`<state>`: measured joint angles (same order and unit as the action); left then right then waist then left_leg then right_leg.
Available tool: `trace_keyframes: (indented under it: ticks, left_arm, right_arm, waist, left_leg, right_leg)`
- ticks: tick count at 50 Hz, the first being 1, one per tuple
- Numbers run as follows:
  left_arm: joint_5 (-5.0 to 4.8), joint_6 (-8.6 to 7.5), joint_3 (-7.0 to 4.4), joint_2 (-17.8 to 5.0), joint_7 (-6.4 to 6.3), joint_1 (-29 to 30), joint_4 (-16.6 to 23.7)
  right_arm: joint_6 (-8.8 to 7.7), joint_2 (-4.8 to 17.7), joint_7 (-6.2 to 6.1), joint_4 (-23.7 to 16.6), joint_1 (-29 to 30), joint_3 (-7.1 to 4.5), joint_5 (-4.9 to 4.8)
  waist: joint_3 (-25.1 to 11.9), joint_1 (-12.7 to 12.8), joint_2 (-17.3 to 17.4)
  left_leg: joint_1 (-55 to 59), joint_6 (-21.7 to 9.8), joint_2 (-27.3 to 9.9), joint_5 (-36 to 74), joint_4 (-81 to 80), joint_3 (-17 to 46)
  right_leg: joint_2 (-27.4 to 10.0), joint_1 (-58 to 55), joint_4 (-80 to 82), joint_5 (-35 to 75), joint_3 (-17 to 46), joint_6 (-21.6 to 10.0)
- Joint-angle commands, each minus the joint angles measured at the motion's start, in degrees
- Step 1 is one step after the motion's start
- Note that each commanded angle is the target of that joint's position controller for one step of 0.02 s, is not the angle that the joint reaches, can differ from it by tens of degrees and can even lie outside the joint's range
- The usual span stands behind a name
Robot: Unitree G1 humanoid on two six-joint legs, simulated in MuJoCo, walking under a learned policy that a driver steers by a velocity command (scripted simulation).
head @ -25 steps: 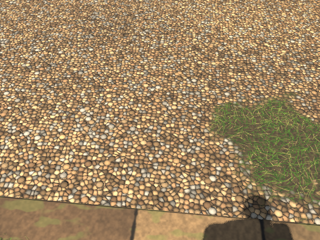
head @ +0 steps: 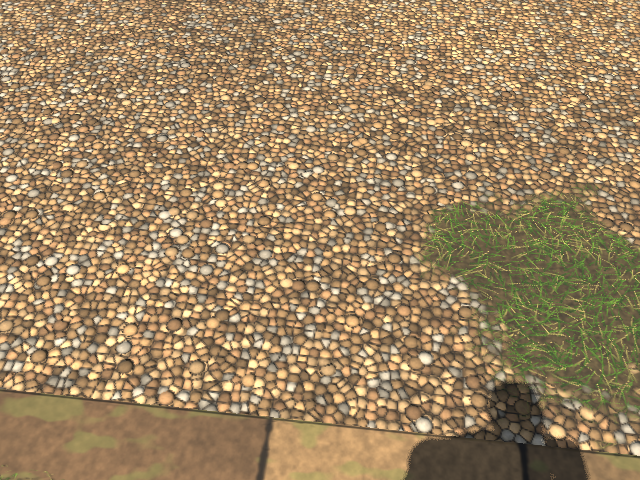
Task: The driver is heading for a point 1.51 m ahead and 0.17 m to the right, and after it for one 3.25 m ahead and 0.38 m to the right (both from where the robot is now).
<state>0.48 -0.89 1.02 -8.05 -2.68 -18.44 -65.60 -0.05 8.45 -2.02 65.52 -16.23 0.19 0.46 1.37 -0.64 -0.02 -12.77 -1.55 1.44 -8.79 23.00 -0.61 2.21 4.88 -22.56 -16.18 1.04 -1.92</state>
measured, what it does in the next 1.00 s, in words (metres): walks ahead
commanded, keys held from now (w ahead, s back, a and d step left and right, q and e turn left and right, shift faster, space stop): no key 0.28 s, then w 0.72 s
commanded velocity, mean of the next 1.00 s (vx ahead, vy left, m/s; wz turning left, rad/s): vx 0.25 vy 0.00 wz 0.00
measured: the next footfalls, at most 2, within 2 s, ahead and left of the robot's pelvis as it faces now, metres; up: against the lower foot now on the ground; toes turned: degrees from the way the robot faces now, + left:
right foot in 1.08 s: +0.49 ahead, -0.03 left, +0.00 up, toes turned -4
left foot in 1.64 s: +0.81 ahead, +0.14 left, +0.00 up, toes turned -4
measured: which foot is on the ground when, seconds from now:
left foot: down 0.00-1.00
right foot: down 0.00-0.60, up 0.62-1.00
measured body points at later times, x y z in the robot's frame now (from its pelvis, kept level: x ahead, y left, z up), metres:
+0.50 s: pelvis +0.04 +0.01 -0.01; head +0.04 +0.02 +0.44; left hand -0.04 +0.23 -0.17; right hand +0.04 -0.22 -0.16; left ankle +0.05 +0.10 -0.72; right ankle -0.05 -0.10 -0.74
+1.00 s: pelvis +0.26 +0.05 -0.01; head +0.30 +0.05 +0.44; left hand +0.44 +0.26 -0.14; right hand +0.14 -0.15 -0.15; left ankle +0.10 +0.12 -0.74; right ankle +0.43 -0.05 -0.71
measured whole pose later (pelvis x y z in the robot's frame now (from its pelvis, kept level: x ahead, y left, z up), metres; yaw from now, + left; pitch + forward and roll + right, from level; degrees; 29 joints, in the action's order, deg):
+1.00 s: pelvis +0.26 +0.05 -0.01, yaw +0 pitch +1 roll +0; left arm 1.0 -2.3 -1.9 -9.9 1.7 -0.8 -52.9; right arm -5.9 6.9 -1.0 64.6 -30.2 -0.3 1.0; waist 3.1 -3.2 -1.0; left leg 9.1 -4.2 4.0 -19.8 9.5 -3.5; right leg -1.4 34.6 -37.0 -4.1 -6.4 -4.6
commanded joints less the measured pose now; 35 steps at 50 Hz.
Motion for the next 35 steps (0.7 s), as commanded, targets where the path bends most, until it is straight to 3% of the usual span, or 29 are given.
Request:
trace_keyframes:
  ticks: [1,14,15,18,20,21,23,26,28,29,30,31,32,33,34,35]
  left_arm:
    - [0.02,-0.19,-0.57,-4.1,-0.20,-4.6,0.1]
    - [0.07,-0.25,-0.55,-3.2,-0.35,-5.9,-0.5]
    - [0.17,-0.25,-0.53,-3.0,-0.32,-6.6,-0.7]
    - [0.37,0.35,-1.99,-6.1,-0.08,-8.0,-0.2]
    - [0.19,0.45,-2.95,-7.9,0.00,-11.5,-0.4]
    - [0.30,0.20,-3.36,-8.3,0.00,-11.8,-0.4]
    - [0.99,-0.71,-3.82,-8.4,0.23,-12.2,-0.2]
    - [1.00,-2.14,-4.31,-8.7,0.54,-11.1,0.5]
    - [0.31,-2.58,-4.46,-9.0,0.73,-7.4,1.5]
    - [0.28,-2.92,-4.31,-8.6,0.97,-5.9,2.2]
    - [0.44,-3.66,-3.66,-6.7,1.49,-4.8,3.3]
    - [0.21,-4.11,-2.72,-2.6,2.05,-6.0,5.9]
    - [2.01,-3.82,-3.76,-6.7,2.42,-2.9,6.6]
    - [2.02,-3.81,-3.67,-5.4,3.00,-0.9,7.2]
    - [1.46,-4.17,-3.35,-4.2,3.49,-0.4,7.2]
    - [1.34,-4.20,-3.53,-4.0,3.80,-0.3,7.1]
  right_arm:
    - [-0.15,4.3,-0.21,-0.1,-3.7,-0.65,0.00]
    - [-0.03,3.5,-0.41,1.2,-4.0,-0.64,-0.02]
    - [0.03,3.2,-0.37,1.3,-4.3,-0.58,0.02]
    - [0.41,4.0,0.13,0.1,-2.9,-1.26,0.49]
    - [0.00,2.4,0.90,-2.5,0.8,-1.09,1.28]
    - [-0.58,1.9,1.23,-3.8,2.4,-0.97,1.90]
    - [-1.91,3.3,1.76,-6.2,4.5,-1.54,1.75]
    - [-3.62,4.2,2.66,-8.3,4.9,-2.34,0.75]
    - [-4.11,3.2,2.97,-6.8,-2.0,-2.76,0.08]
    - [-4.20,3.7,2.75,-4.1,-9.4,-3.52,-0.12]
    - [-4.58,7.2,2.08,-2.1,-17.4,-4.82,0.50]
    - [-4.32,13.9,1.74,-0.7,-25.5,-6.42,0.61]
    - [-3.41,10.5,1.72,-0.7,-22.2,-5.43,0.56]
    - [-3.37,9.1,1.83,-3.2,-15.0,-4.83,0.85]
    - [-3.77,8.3,1.99,-4.8,-10.4,-4.50,0.86]
    - [-4.28,7.6,1.93,-5.5,-8.6,-4.06,0.75]
  waist:
    - [3.1,0.0,-0.2]
    - [3.5,0.0,-0.2]
    - [2.5,0.2,-0.3]
    - [5.8,1.3,-4.3]
    - [11.0,3.4,-8.1]
    - [13.2,3.8,-8.8]
    - [13.7,3.8,-7.3]
    - [11.4,2.4,-6.0]
    - [9.0,-2.1,-5.3]
    - [6.4,-5.2,-2.9]
    - [3.0,-8.6,5.3]
    - [-1.7,-9.4,20.7]
    - [2.3,-6.4,11.7]
    - [6.6,-3.4,4.6]
    - [7.4,-1.7,1.2]
    - [7.0,-0.3,0.6]
  left_leg:
    - [3.6,-1.3,-6.0,4.4,-3.0,6.3]
    - [3.7,-1.1,-6.0,5.0,-2.7,6.2]
    - [4.1,-1.2,-5.5,0.8,-2.8,5.9]
    - [-2.7,-2.3,-0.7,-17.8,4.0,2.1]
    - [-13.1,-2.1,1.2,-18.4,13.1,-1.9]
    - [-16.0,-2.2,-0.8,-15.5,17.2,-2.9]
    - [-21.5,-2.6,-3.3,-16.0,21.6,-1.7]
    - [-19.0,-2.7,-3.7,-14.7,16.6,-2.2]
    - [-3.0,-3.0,-0.9,-8.0,7.7,-5.3]
    - [9.6,-3.1,1.7,-7.0,4.5,-5.6]
    - [20.4,-4.3,-5.2,-12.2,-1.5,4.6]
    - [27.3,-10.1,-20.7,-25.5,-12.6,32.0]
    - [20.9,-11.4,-22.7,-28.2,-15.0,37.8]
    - [15.3,-10.8,-21.8,-27.1,-14.3,32.0]
    - [11.4,-10.1,-19.6,-19.7,-15.1,26.1]
    - [9.7,-9.3,-17.4,-13.7,-15.6,21.2]
  right_leg:
    - [-6.6,6.7,5.0,7.5,5.4,-1.8]
    - [-6.6,6.2,5.1,8.2,5.3,-1.8]
    - [-6.2,5.8,5.9,3.3,5.3,-2.0]
    - [-6.8,7.9,8.2,-20.8,9.5,-5.4]
    - [-13.7,6.4,14.2,-32.0,19.0,-9.6]
    - [-17.4,6.4,15.7,-31.3,22.5,-11.6]
    - [-19.5,2.8,15.8,-23.7,24.0,-13.4]
    - [-17.6,-0.4,12.7,-10.8,18.5,-12.0]
    - [-14.3,7.6,8.0,-4.2,12.2,-9.6]
    - [-11.2,13.7,1.8,1.8,8.7,-8.0]
    - [-6.2,20.5,-13.0,5.3,1.9,-5.6]
    - [1.8,31.7,-33.1,-9.9,-6.1,-2.5]
    - [-0.9,35.3,-43.2,-13.1,-0.8,-3.5]
    - [-4.1,36.6,-46.2,-7.2,0.7,-4.3]
    - [-5.9,34.9,-45.1,-1.8,1.1,-4.2]
    - [-6.8,33.0,-43.3,0.9,0.7,-3.8]
Over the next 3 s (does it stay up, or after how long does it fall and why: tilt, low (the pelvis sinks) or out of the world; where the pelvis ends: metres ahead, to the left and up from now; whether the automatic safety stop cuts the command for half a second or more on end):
stays up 1.32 -0.14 0.00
